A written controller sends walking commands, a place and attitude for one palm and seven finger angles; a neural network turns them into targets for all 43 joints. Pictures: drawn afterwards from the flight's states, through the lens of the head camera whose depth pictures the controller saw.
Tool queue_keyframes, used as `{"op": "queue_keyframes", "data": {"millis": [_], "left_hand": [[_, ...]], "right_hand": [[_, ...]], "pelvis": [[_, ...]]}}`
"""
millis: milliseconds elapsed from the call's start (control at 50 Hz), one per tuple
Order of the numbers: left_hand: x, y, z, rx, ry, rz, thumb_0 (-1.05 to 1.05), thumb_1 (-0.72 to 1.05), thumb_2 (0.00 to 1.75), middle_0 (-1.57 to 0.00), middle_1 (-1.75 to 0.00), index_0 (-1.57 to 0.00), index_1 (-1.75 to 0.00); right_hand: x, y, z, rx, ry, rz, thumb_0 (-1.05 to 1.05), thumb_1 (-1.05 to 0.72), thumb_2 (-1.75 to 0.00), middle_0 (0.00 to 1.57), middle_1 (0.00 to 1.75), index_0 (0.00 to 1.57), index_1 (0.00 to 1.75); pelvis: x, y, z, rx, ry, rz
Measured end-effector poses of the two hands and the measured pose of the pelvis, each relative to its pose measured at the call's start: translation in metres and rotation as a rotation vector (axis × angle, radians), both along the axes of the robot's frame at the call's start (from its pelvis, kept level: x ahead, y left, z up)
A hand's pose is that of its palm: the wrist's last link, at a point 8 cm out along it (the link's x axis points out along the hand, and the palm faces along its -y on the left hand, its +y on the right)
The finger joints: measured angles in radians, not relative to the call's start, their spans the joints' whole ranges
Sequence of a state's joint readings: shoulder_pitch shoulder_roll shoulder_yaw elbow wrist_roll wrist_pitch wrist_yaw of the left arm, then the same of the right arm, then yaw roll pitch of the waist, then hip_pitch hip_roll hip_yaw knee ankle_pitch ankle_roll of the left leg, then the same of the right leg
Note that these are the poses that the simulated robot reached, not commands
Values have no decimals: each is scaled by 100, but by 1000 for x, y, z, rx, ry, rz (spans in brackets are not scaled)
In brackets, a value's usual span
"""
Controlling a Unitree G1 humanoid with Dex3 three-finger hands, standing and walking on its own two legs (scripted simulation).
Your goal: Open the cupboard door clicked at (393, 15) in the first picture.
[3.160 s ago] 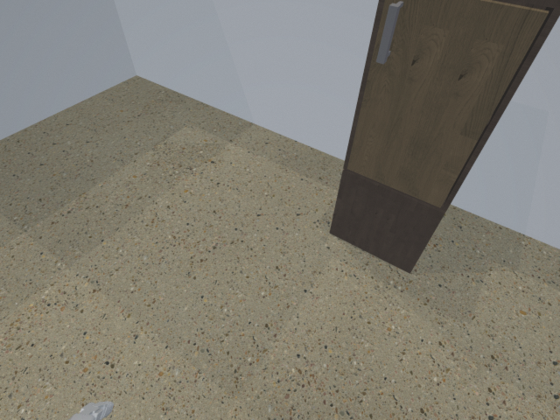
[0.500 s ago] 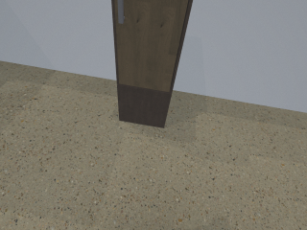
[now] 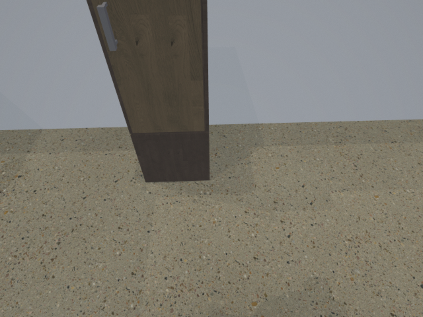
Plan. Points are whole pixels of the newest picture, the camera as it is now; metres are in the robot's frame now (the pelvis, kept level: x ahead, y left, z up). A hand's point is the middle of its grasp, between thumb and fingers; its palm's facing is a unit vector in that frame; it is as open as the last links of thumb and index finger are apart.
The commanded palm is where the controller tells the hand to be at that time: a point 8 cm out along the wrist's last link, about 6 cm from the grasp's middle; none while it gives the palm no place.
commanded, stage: take the last steps up to it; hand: left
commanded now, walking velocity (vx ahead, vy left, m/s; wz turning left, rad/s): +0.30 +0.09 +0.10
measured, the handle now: (109, 26) +0.95 +0.32 +0.15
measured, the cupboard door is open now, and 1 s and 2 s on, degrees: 0 0 0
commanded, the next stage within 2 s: come to a stop and stand still in 0.90 s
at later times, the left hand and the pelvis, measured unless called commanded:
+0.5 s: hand out of the picture +0.02 +0.18 -0.18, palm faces +0.21 -0.96 -0.16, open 7.3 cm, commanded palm none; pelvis +0.18 +0.05 -0.02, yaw +5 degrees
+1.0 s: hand (107, 214) +0.43 +0.29 -0.16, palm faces +0.05 -0.98 -0.18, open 7.3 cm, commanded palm none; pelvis +0.34 +0.11 +0.00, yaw +2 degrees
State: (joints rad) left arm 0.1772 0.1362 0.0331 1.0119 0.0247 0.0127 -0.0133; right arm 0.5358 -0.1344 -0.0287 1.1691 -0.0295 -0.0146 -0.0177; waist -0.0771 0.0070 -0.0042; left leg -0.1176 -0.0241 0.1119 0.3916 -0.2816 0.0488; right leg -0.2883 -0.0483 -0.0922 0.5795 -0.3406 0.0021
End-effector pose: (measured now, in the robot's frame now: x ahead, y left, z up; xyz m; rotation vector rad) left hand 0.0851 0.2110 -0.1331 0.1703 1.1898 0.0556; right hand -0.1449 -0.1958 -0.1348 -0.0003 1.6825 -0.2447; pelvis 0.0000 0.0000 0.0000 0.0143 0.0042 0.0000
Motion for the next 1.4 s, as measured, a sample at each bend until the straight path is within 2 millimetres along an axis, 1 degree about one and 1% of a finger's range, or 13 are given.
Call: {"op": "queue_keyframes", "data": {"millis": [100,180,300,440,560,680,780,880,1020,1120,1180,1280,1400], "left_hand": [[20,-14,3,12,-98,97,-1,93,90,-20,-30,-20,-30],[14,3,12,72,-84,165,-4,97,89,-20,-30,-20,-30],[-31,9,7,73,129,215,-2,95,90,-20,-30,-20,-30],[-73,6,-5,-5,396,317,0,92,90,-20,-30,-20,-30],[-55,33,-25,-74,548,346,0,91,90,-20,-30,-20,-30],[61,92,-30,-36,352,273,1,91,90,-20,-30,-20,-30],[174,126,-21,-2,124,213,1,92,90,-19,-30,-19,-30],[259,137,-7,12,-6,166,0,92,90,-19,-30,-19,-30],[340,125,-2,24,-23,80,0,92,90,-19,-30,-19,-30],[383,101,-11,29,-19,43,0,91,90,-19,-30,-20,-30],[390,88,-11,20,-13,51,0,91,90,-20,-30,-20,-30],[389,101,-4,52,-29,129,-3,94,90,-20,-30,-20,-30],[362,137,-4,88,23,148,-2,93,90,-20,-30,-20,-30]], "right_hand": [[36,-14,-12,48,9,45,1,-91,-89,20,30,20,30],[113,-34,-13,26,-115,101,1,-91,-89,20,30,20,30],[246,-43,-14,-12,-327,185,1,-91,-90,19,30,19,30],[391,-8,-8,-23,-465,328,1,-91,-90,19,30,19,30],[487,45,-13,-63,-563,413,1,-91,-90,19,30,19,30],[489,74,0,-77,-540,318,0,-92,-89,19,30,20,30],[477,71,6,-113,-477,247,-1,-95,-89,20,30,20,30],[457,81,-2,-83,-369,192,0,-94,-89,20,30,20,30],[430,102,-13,-14,-201,98,0,-92,-89,20,30,20,30],[424,109,-21,35,-69,49,1,-91,-89,20,30,20,30],[438,105,-20,45,-37,40,1,-91,-89,20,30,20,30],[492,90,-21,17,-98,108,1,-91,-89,20,30,20,30],[570,79,-20,-51,-305,184,1,-91,-89,19,30,20,30]], "pelvis": [[26,-15,-5,-2,-18,41],[50,-19,3,7,-21,49],[89,-6,4,-3,-25,72],[146,27,-7,-22,-8,94],[201,72,-29,-26,-5,97],[238,95,-13,-17,-37,63],[269,109,-3,-5,-36,53],[301,116,0,8,-28,48],[347,112,-2,14,-20,29],[381,98,-12,9,-11,24],[391,92,-10,-5,-8,44],[392,93,-5,2,-4,63],[379,113,-5,-5,-5,62]]}}
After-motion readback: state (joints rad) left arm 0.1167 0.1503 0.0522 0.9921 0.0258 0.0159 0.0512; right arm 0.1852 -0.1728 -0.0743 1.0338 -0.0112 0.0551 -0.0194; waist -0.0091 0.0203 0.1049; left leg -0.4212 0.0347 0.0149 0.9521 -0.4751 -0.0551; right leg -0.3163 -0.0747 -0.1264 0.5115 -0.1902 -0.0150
